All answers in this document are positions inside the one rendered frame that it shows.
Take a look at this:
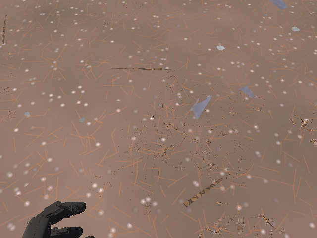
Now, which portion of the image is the robot left hand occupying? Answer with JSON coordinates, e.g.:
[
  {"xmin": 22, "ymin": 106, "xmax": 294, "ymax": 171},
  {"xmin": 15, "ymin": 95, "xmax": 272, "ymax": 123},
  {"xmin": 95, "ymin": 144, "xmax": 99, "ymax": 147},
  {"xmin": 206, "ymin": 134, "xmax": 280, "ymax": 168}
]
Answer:
[{"xmin": 22, "ymin": 200, "xmax": 95, "ymax": 238}]

